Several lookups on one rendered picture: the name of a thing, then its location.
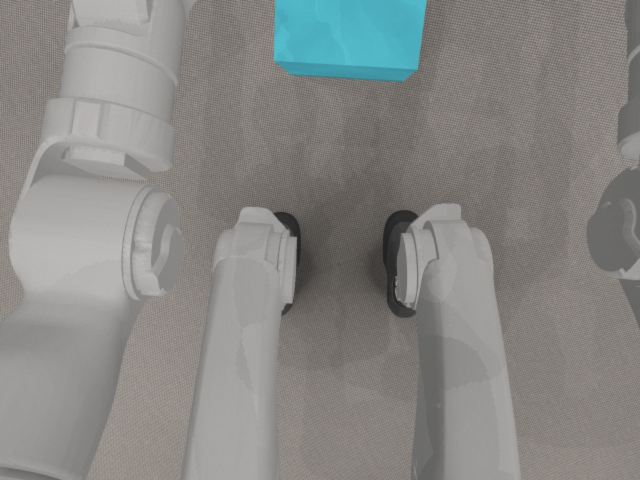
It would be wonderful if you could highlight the left robot upper arm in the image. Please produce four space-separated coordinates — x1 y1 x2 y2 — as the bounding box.
0 174 185 480

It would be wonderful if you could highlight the left robot thigh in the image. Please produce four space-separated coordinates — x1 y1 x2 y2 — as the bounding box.
180 222 297 480

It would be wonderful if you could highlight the right robot upper arm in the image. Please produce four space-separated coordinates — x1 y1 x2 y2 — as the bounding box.
587 164 640 329

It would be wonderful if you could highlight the robot left forearm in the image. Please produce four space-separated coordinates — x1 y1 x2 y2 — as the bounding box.
9 0 197 276

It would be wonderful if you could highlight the carton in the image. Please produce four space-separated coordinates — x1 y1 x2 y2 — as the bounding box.
274 0 427 82

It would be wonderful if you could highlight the robot left foot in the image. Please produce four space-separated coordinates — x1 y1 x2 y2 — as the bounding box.
273 212 301 316

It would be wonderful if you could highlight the robot right forearm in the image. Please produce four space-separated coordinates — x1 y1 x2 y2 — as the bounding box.
617 0 640 164

